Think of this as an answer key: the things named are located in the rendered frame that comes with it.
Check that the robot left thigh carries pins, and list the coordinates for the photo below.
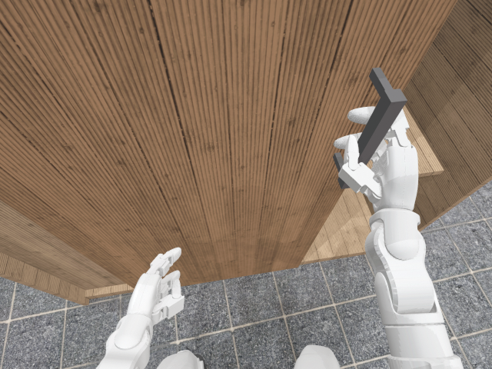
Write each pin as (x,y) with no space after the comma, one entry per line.
(184,360)

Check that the left robot forearm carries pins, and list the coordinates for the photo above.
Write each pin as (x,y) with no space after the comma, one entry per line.
(129,346)

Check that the wardrobe door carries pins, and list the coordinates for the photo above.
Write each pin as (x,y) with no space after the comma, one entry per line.
(24,240)
(132,127)

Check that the robot right thigh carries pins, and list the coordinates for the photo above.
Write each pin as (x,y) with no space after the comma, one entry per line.
(317,357)

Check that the robot left hand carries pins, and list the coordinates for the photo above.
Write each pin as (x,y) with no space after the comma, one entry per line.
(150,296)

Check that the right robot forearm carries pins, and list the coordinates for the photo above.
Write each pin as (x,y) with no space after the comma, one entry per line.
(405,293)

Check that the handle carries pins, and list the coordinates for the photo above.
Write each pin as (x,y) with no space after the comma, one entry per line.
(386,111)

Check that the robot thigh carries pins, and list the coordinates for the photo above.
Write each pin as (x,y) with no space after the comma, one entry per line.
(184,360)
(317,357)

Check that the robot right hand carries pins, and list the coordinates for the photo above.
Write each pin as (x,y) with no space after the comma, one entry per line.
(395,165)

